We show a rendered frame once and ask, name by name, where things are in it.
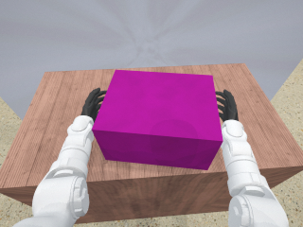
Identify robot right upper arm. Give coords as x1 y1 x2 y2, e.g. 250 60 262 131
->
227 194 289 227

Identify carton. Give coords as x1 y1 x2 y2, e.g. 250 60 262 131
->
92 70 223 170

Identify right robot forearm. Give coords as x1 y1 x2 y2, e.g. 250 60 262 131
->
221 119 289 227

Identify robot right hand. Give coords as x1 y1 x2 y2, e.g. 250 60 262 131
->
215 89 239 122

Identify robot left hand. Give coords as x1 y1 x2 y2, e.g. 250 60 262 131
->
80 87 107 123

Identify pedestal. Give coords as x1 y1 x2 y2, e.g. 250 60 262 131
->
0 63 303 224

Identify left robot forearm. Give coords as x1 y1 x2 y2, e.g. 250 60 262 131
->
32 115 95 216

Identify robot left upper arm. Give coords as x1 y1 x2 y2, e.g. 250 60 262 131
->
12 175 90 227

